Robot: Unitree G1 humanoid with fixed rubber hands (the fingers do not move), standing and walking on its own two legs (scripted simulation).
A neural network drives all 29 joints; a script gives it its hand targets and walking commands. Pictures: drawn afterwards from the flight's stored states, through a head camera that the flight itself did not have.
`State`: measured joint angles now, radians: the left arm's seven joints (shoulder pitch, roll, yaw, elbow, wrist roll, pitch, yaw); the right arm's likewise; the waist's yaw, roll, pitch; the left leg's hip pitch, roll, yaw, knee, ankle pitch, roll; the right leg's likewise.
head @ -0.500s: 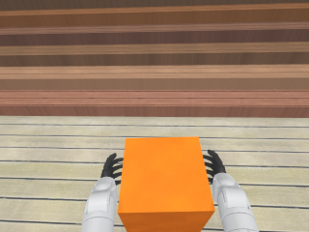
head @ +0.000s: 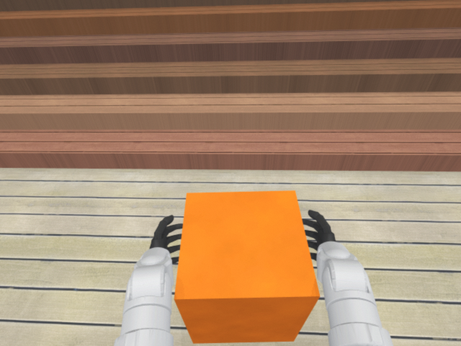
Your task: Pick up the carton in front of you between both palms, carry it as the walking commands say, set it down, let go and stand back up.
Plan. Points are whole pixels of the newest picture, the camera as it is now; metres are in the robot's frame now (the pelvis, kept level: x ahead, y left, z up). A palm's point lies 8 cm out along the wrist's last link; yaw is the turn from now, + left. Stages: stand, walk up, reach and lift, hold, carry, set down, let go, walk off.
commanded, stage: reach and lift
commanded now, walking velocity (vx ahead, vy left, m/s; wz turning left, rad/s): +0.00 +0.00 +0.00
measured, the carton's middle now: (242, 270) +0.30 +0.00 -0.04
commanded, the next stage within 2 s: hold in 0.54 s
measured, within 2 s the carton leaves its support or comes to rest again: neither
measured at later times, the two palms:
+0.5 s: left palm (159, 251) +0.30 +0.15 +0.04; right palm (326, 245) +0.30 -0.15 +0.04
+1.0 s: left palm (157, 251) +0.29 +0.15 +0.05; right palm (329, 244) +0.29 -0.15 +0.05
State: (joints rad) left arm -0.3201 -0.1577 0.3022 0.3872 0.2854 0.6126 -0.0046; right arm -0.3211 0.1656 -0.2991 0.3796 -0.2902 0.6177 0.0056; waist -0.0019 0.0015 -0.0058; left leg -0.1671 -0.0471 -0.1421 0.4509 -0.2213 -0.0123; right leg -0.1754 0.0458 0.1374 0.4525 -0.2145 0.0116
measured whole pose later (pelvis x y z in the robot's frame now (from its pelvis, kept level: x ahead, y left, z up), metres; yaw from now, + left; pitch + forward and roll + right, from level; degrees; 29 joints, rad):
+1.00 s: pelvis +0.00 +0.00 +0.00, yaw +0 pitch -7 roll +0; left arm -0.28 -0.16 0.25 0.25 0.27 0.75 -0.01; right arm -0.29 0.16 -0.25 0.25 -0.28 0.75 0.01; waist 0.00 0.00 0.01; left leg -0.06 -0.04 -0.13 0.38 -0.20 -0.01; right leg -0.06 0.04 0.13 0.38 -0.19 0.01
